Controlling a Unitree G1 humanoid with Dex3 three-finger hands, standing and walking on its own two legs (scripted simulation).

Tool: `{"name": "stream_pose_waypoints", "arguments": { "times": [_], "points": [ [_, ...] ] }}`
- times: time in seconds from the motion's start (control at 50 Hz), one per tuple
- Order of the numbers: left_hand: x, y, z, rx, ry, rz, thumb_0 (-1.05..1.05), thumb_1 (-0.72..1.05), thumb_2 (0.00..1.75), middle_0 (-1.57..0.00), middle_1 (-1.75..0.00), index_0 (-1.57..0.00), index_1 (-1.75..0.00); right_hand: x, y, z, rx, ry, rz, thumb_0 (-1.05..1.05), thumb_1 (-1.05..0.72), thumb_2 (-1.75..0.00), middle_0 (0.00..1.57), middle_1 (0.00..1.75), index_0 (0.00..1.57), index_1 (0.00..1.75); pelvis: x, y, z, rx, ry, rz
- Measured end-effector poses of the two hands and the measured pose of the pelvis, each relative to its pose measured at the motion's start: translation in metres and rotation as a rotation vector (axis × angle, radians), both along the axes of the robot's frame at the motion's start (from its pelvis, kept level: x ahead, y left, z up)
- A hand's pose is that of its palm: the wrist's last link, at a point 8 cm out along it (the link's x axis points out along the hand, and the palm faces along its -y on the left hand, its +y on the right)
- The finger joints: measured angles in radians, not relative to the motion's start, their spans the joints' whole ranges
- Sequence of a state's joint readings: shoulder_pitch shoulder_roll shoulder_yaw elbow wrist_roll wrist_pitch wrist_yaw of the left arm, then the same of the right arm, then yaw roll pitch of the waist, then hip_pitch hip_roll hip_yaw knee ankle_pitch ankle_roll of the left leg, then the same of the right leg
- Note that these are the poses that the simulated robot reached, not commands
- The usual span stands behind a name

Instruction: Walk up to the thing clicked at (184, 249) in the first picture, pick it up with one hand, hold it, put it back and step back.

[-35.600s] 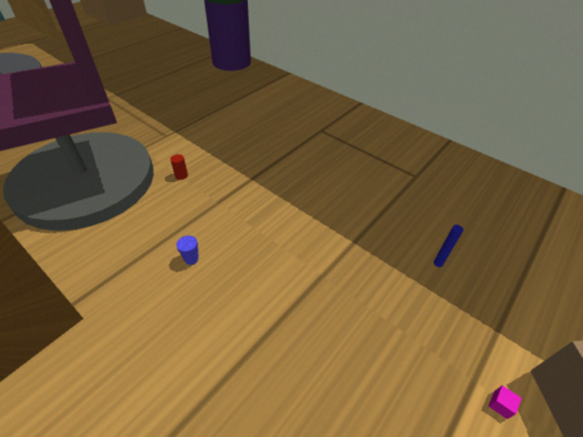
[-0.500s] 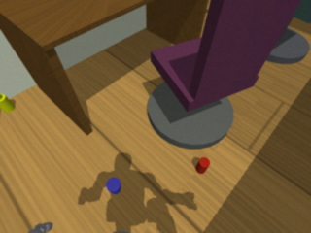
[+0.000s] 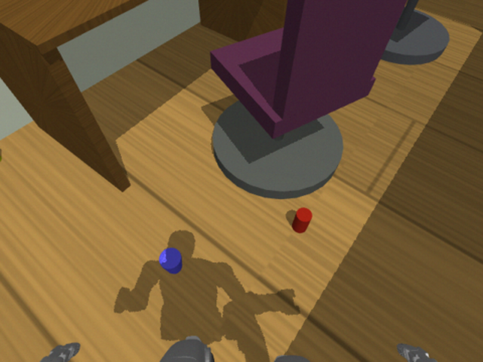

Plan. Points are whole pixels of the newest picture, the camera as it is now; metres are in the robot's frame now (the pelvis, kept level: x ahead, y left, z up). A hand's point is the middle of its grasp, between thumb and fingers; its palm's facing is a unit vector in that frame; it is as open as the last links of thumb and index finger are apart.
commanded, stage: step back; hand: left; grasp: from above
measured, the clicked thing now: (172, 262) +0.50 +0.26 -0.70
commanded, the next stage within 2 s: none
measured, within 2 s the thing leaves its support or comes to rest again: neither
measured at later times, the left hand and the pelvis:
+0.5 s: hand out of the picture -0.04 +0.28 -0.14, palm faces +0.07 -0.93 -0.36, open 7.4 cm; pelvis -0.14 +0.01 +0.01, yaw +3 degrees
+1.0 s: hand out of the picture -0.23 +0.23 -0.12, palm faces +0.04 -0.90 -0.43, open 7.4 cm; pelvis -0.31 -0.04 +0.01, yaw +3 degrees
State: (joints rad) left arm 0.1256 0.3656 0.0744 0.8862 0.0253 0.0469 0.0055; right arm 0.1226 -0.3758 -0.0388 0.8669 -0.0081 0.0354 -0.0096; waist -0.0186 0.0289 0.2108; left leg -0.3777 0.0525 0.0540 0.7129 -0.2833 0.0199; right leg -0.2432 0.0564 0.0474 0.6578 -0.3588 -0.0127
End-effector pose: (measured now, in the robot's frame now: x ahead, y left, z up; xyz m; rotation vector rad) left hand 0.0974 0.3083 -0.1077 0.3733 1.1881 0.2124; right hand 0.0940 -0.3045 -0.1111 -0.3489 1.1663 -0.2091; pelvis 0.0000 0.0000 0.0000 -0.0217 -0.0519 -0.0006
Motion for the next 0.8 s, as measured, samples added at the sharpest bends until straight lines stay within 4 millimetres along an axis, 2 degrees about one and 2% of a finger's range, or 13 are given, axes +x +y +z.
{"name": "stream_pose_waypoints", "arguments": {
  "times": [0.1,0.2,0.28,0.34,0.46,0.58,0.7,0.76,0.8],
  "points": [
    [-0.032,-0.011,0.018,0.000,-0.025,0.020,0.01,0.90,0.90,-0.21,-0.30,-0.20,-0.30,-0.020,-0.007,0.003,0.019,0.008,-0.009,0.01,-0.90,-0.90,0.21,0.30,0.21,0.30,-0.021,-0.007,0.010,0.037,0.000,0.006],
    [-0.049,-0.009,0.028,0.011,-0.083,0.032,0.01,0.90,0.90,-0.21,-0.30,-0.20,-0.30,-0.045,-0.011,0.008,-0.004,0.025,0.026,0.01,-0.90,-0.90,0.21,0.30,0.20,0.30,-0.047,-0.006,0.014,0.041,0.019,0.029],
    [-0.063,-0.002,0.025,0.008,-0.139,0.034,0.01,0.90,0.90,-0.21,-0.30,-0.20,-0.30,-0.067,-0.008,0.010,-0.034,0.045,0.062,0.01,-0.90,-0.90,0.20,0.30,0.20,0.30,-0.072,-0.001,0.009,0.031,0.021,0.066],
    [-0.079,0.008,0.013,-0.010,-0.160,0.038,0.00,0.90,0.90,-0.21,-0.30,-0.20,-0.30,-0.085,-0.002,0.011,-0.056,0.041,0.081,0.01,-0.90,-0.90,0.20,0.30,0.20,0.30,-0.094,0.005,0.001,0.033,0.008,0.087],
    [-0.128,0.014,0.007,-0.031,-0.098,0.071,0.01,0.90,0.90,-0.21,-0.30,-0.20,-0.30,-0.124,0.010,0.030,-0.053,0.017,0.085,0.01,-0.90,-0.90,0.21,0.30,0.21,0.30,-0.129,0.008,0.012,0.007,-0.002,0.066],
    [-0.186,0.012,0.005,-0.025,-0.033,0.071,0.01,0.90,0.90,-0.20,-0.30,-0.20,-0.30,-0.147,0.005,0.039,-0.062,-0.045,0.077,0.01,-0.90,-0.90,0.21,0.30,0.21,0.30,-0.167,0.000,0.015,-0.004,0.009,0.026],
    [-0.241,-0.003,0.000,-0.005,0.033,0.039,0.01,0.90,0.90,-0.20,-0.30,-0.20,-0.30,-0.179,-0.017,0.031,-0.052,-0.106,0.072,0.01,-0.90,-0.90,0.21,0.30,0.21,0.30,-0.214,-0.017,0.005,0.005,0.010,-0.020],
    [-0.269,-0.017,0.000,0.010,0.038,0.032,0.01,0.90,0.90,-0.20,-0.30,-0.20,-0.30,-0.202,-0.036,0.017,-0.039,-0.115,0.057,0.01,-0.90,-0.90,0.21,0.30,0.21,0.30,-0.239,-0.029,-0.003,-0.006,0.003,-0.028],
    [-0.291,-0.027,0.005,0.008,0.042,0.036,0.01,0.91,0.90,-0.20,-0.30,-0.20,-0.30,-0.221,-0.044,0.012,-0.030,-0.096,0.033,0.01,-0.90,-0.90,0.21,0.30,0.21,0.30,-0.253,-0.035,-0.002,-0.003,-0.002,-0.011]
  ]
}}
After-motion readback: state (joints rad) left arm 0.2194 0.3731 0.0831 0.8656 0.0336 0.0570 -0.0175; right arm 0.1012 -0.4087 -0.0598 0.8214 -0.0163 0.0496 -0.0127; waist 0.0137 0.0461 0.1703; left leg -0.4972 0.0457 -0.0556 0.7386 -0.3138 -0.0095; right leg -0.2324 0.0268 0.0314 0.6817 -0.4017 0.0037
